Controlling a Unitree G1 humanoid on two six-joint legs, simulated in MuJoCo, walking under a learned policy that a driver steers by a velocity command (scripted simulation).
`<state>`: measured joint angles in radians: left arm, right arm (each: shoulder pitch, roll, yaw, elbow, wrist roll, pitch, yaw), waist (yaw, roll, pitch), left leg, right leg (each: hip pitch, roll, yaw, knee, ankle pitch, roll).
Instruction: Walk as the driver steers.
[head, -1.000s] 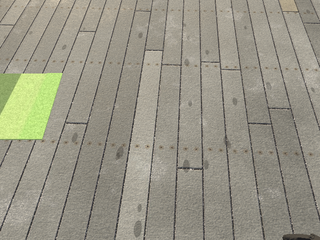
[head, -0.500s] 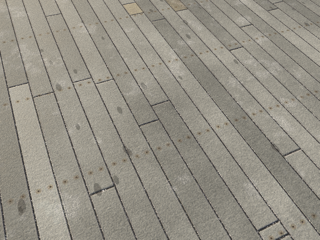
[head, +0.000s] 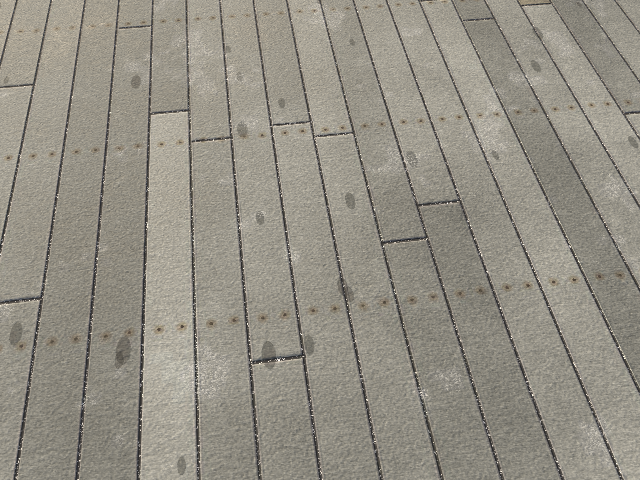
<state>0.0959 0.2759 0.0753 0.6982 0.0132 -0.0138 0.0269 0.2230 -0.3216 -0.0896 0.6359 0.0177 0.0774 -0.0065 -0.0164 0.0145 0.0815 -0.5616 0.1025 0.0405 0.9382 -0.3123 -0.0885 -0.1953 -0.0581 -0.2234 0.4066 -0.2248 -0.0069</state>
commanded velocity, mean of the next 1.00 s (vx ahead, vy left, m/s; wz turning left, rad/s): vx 0.07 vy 0.00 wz -0.09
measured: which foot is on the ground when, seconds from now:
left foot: up 0.00-0.12, down 0.14-0.62, up 0.64-0.96, down 0.98-1.00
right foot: down 0.00-0.14, up 0.16-0.58, down 0.60-0.98, up 1.00-1.00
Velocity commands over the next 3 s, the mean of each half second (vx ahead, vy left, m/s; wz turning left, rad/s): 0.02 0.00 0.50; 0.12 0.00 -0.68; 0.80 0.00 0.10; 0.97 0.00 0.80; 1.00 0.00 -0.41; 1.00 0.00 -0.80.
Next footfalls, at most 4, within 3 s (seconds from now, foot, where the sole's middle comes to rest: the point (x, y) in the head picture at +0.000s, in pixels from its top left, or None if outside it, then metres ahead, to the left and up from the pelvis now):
0.14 left None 0.09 0.14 -0.78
0.60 right None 0.12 -0.08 -0.78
0.98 left None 0.15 0.15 -0.78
1.40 right None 0.38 -0.23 -0.78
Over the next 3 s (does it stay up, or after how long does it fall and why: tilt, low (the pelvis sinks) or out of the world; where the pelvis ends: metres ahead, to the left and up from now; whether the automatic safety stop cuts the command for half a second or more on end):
stays up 1.59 0.10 -0.01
